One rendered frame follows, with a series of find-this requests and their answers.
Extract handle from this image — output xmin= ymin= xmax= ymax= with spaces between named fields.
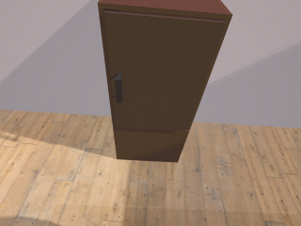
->
xmin=115 ymin=72 xmax=123 ymax=104

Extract cupboard door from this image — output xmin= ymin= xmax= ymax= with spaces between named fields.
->
xmin=103 ymin=10 xmax=226 ymax=130

